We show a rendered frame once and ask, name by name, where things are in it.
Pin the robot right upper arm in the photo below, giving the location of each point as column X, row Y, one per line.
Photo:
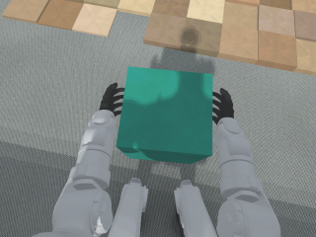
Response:
column 240, row 218

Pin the left robot hand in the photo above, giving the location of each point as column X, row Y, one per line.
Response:
column 109, row 98

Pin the robot left upper arm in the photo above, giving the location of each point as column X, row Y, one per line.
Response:
column 83, row 213

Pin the right robot foot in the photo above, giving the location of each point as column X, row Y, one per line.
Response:
column 179, row 222

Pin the carton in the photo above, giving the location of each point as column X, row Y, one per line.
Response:
column 166, row 115

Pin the left robot forearm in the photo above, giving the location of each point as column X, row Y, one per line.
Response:
column 91, row 170

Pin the right robot hand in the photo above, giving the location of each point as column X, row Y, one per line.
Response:
column 225, row 108

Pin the right robot thigh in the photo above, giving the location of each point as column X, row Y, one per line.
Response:
column 190, row 206

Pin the right robot forearm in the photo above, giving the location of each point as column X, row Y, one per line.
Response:
column 238, row 174

